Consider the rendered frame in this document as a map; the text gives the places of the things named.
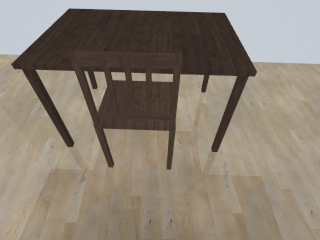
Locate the chair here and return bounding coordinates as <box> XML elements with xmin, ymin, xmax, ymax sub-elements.
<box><xmin>68</xmin><ymin>50</ymin><xmax>183</xmax><ymax>170</ymax></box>

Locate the table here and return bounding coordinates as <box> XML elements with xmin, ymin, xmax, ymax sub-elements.
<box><xmin>11</xmin><ymin>8</ymin><xmax>257</xmax><ymax>152</ymax></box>

